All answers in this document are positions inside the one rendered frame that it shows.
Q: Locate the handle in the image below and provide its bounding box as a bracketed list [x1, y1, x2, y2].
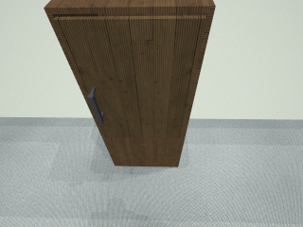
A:
[87, 87, 104, 125]

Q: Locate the cupboard door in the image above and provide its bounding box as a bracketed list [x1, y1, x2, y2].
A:
[53, 15, 206, 138]

